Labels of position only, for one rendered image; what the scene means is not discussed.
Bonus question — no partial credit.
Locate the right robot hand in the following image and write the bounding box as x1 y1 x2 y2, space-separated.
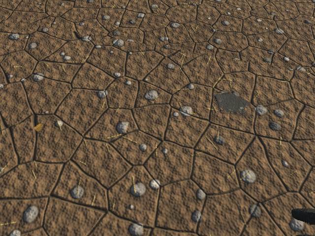
291 208 315 236

